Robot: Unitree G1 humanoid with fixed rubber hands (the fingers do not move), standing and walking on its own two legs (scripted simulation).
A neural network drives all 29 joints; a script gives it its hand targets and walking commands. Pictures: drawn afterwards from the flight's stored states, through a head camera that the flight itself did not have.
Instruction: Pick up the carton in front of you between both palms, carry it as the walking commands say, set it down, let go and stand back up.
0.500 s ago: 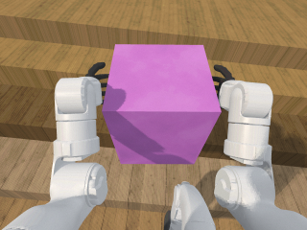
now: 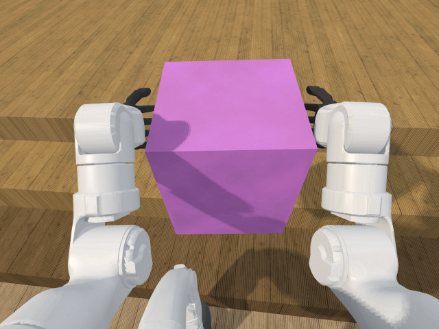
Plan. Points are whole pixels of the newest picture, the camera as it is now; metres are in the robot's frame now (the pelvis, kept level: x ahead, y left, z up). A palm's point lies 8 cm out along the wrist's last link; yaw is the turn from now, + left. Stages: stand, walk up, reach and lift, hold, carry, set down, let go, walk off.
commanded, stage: carry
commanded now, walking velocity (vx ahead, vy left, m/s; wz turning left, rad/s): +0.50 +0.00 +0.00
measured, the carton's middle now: (228, 154) +0.39 -0.01 +0.13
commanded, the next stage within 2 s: none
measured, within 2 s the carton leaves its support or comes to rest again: neither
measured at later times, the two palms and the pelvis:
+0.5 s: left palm out of the picture +0.66 +0.12 +0.33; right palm out of the picture +0.65 -0.17 +0.35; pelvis +0.29 -0.03 +0.15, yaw +0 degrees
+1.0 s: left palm out of the picture +0.95 +0.12 +0.50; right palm out of the picture +0.96 -0.18 +0.48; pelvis +0.58 -0.03 +0.29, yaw +0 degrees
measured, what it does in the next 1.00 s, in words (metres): climbs: right foot 0.15 m higher, then left foot 0.15 m higher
